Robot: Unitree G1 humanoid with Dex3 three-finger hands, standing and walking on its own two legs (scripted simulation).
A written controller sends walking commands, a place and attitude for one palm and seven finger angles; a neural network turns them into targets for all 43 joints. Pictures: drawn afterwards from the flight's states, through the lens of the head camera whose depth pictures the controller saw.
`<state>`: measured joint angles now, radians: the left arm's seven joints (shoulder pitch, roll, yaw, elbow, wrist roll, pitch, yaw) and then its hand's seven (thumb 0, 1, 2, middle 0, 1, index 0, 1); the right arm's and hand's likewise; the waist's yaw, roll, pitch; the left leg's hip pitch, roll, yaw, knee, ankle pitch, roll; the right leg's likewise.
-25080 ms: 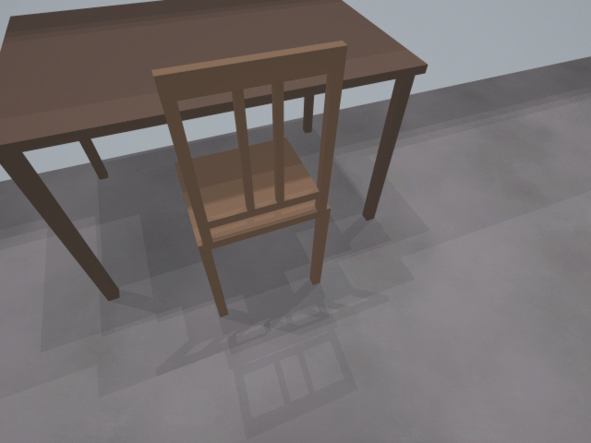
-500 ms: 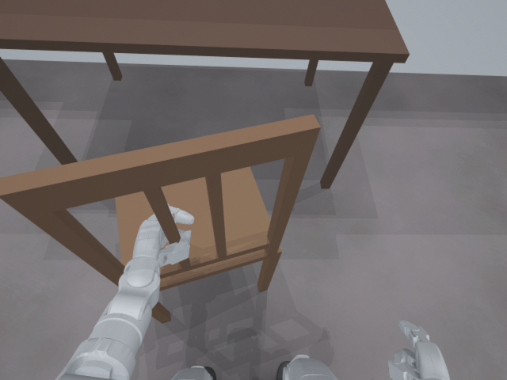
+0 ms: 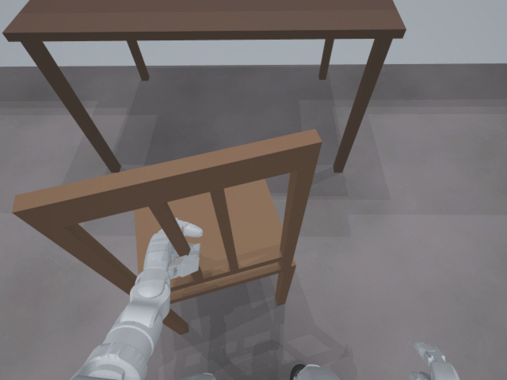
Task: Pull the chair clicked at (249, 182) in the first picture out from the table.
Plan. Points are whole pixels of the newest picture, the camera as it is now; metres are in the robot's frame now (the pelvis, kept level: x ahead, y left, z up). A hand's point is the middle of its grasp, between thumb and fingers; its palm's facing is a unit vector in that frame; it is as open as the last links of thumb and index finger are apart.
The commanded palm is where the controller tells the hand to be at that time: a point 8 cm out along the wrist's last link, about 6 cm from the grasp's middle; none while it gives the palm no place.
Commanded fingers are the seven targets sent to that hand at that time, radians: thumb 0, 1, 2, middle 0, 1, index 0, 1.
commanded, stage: step backward, pulling the chair out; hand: left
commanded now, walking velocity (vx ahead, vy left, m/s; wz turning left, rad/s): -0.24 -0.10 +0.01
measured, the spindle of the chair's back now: (182, 247) +0.34 +0.14 -0.07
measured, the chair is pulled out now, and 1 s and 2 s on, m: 0.47 0.65 0.65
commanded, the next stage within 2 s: stop walking, hand still on the chair in 0.12 s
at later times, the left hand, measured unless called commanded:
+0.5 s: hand (168, 356) +0.17 +0.14 -0.07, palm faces +0.01 -0.98 -0.18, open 5.3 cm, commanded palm +0.15 +0.19 -0.06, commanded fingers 0.00 0.90 0.90 -0.50 -1.45 -0.50 -1.45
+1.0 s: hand (163, 368) +0.15 +0.14 -0.07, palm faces -0.07 -0.98 -0.17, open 5.4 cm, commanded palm +0.14 +0.20 -0.06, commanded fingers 0.00 0.90 0.90 -0.50 -1.45 -0.50 -1.45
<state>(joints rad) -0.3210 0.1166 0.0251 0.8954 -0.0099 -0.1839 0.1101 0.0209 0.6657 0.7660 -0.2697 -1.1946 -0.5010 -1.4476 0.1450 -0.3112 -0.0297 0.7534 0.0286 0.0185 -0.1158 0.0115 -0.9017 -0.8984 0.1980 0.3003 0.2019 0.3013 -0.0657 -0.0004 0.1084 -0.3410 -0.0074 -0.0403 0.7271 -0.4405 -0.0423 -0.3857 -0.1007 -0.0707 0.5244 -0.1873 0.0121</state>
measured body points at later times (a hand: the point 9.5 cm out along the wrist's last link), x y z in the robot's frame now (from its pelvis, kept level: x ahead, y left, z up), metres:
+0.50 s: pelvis -0.12 +0.01 +0.00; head -0.08 -0.01 +0.44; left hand +0.16 +0.19 -0.06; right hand -0.03 -0.23 -0.14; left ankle -0.06 +0.16 -0.73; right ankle -0.09 -0.10 -0.74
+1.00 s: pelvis -0.11 +0.03 +0.00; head -0.09 +0.02 +0.45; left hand +0.15 +0.19 -0.06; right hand +0.00 -0.19 -0.12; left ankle -0.06 +0.16 -0.74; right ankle -0.09 -0.10 -0.74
